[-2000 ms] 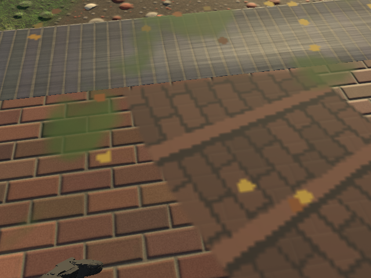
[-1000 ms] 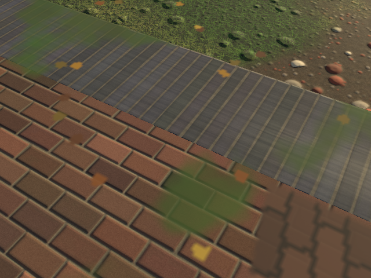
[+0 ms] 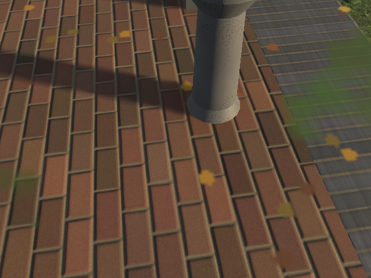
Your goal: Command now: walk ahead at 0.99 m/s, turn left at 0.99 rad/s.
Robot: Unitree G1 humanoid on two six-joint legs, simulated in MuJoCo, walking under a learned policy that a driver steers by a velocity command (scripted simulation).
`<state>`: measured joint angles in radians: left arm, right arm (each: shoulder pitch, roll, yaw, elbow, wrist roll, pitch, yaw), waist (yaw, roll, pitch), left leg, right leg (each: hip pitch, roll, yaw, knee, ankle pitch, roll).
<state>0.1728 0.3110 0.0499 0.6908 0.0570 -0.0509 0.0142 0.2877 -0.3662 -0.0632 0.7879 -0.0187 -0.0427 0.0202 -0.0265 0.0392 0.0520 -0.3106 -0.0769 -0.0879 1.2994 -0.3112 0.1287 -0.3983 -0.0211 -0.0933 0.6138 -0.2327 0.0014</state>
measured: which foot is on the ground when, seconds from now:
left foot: up 0.00-0.32, down 0.34-0.76, up 0.78-1.00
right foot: down 0.00-0.34, up 0.36-0.74, down 0.76-1.00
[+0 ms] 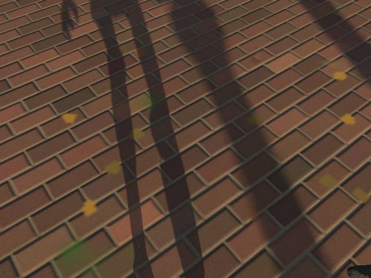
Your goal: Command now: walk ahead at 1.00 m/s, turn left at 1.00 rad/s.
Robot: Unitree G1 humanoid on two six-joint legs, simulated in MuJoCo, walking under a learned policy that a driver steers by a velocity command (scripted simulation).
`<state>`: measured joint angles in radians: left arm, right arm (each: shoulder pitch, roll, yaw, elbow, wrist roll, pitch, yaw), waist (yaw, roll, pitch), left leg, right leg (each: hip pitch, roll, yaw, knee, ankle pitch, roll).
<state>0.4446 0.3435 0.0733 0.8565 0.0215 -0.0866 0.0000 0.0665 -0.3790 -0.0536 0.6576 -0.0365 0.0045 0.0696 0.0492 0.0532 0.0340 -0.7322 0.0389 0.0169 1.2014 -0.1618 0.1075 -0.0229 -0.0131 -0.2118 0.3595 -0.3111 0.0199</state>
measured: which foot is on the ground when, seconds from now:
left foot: up 0.00-0.18, down 0.20-0.58, up 0.60-1.00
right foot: down 0.00-0.20, up 0.22-0.56, down 0.58-1.00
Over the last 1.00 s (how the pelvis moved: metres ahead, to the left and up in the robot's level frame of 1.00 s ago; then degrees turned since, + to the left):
0.89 0.30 0.01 57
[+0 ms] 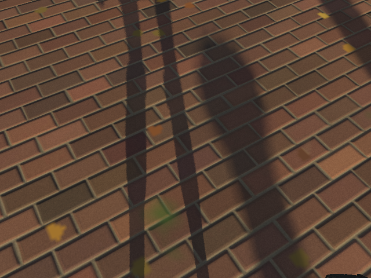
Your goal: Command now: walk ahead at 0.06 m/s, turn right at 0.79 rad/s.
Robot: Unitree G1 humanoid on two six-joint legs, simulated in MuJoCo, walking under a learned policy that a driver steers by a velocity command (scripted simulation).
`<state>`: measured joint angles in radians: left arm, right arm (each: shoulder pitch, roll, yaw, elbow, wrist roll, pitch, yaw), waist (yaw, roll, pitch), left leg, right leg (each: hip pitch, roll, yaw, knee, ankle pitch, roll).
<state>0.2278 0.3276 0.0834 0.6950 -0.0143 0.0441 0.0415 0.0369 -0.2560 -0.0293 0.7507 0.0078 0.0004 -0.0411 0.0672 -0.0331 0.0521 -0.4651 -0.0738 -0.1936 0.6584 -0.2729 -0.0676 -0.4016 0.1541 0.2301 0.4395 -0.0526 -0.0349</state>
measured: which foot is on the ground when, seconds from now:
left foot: up 0.00-0.02, down 0.04-0.54, up 0.56-0.94, down 0.96-1.00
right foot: down 0.00-0.06, up 0.08-0.52, down 0.54-0.96, up 0.98-1.00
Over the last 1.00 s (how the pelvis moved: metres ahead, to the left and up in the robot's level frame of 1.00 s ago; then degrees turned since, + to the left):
0.67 0.07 0.00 4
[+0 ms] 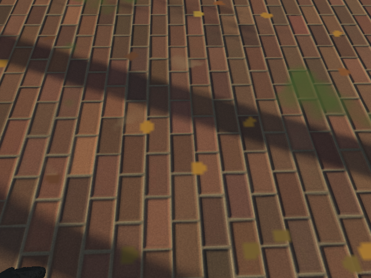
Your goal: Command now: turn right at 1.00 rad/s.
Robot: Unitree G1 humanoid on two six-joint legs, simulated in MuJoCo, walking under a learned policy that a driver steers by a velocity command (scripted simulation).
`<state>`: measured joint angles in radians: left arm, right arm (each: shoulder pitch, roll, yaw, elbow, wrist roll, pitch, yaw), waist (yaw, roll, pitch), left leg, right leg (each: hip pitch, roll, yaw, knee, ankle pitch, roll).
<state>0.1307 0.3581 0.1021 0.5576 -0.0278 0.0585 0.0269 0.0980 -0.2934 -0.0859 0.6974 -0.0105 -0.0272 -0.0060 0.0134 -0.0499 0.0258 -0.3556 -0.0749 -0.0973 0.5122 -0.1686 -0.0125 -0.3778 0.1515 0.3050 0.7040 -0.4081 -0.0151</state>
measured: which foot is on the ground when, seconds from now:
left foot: down 0.00-0.40, up 0.42-1.00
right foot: up 0.00-0.38, down 0.40-1.00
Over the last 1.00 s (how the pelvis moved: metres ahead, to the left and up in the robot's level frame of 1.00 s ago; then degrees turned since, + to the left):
0.07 -0.02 0.00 -58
